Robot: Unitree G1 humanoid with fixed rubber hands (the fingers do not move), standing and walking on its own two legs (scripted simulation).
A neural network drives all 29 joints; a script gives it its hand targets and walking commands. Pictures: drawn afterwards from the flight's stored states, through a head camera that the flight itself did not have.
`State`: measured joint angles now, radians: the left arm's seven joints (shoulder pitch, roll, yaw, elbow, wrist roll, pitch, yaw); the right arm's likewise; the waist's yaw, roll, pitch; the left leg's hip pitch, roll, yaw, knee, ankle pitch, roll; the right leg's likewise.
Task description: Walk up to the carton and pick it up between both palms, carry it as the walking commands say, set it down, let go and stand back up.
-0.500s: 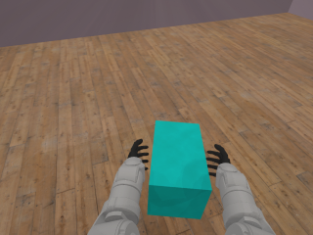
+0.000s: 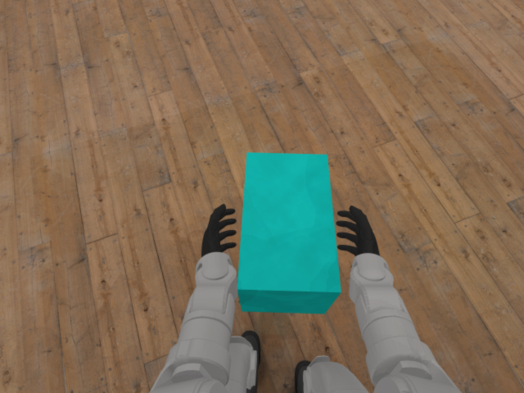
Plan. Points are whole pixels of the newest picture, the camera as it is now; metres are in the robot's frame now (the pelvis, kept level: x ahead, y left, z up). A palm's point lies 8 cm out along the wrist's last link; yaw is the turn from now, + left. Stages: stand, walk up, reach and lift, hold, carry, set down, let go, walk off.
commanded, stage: set down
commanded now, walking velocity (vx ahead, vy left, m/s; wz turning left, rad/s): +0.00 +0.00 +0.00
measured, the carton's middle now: (285, 232) +0.40 +0.00 -0.17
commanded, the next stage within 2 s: none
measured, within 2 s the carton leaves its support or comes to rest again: neither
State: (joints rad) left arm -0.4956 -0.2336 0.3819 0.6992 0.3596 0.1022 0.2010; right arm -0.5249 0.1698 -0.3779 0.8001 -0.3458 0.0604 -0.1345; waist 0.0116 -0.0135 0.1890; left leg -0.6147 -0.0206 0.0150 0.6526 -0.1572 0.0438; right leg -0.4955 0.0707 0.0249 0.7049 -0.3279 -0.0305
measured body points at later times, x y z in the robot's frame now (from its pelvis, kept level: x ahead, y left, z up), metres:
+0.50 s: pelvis -0.02 +0.00 -0.03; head +0.21 +0.02 +0.35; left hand +0.32 +0.13 -0.17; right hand +0.31 -0.12 -0.17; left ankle +0.10 +0.09 -0.71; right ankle +0.01 -0.11 -0.71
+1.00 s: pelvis -0.03 +0.01 -0.10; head +0.27 +0.01 +0.24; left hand +0.36 +0.13 -0.27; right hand +0.36 -0.12 -0.27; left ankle +0.10 +0.09 -0.71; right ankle +0.01 -0.11 -0.71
